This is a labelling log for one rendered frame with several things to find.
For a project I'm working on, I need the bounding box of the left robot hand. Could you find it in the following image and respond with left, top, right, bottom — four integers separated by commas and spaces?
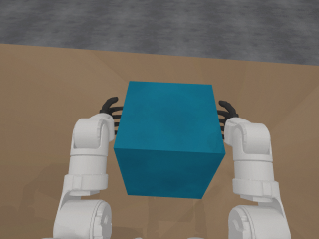
99, 97, 123, 135

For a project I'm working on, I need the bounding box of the right robot upper arm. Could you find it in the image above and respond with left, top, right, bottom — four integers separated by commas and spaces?
228, 205, 291, 239

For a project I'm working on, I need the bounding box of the right robot forearm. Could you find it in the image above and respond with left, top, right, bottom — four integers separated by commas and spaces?
224, 117, 291, 239

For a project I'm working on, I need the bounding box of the carton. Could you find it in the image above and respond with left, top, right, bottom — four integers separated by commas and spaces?
113, 81, 226, 199

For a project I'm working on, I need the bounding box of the left robot upper arm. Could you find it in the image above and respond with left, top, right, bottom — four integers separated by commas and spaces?
42, 199, 112, 239

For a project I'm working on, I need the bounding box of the left robot forearm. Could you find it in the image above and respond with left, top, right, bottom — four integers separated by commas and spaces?
53, 113, 115, 237

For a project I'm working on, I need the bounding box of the right robot hand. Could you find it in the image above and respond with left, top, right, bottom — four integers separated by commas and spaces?
217, 100, 239, 139

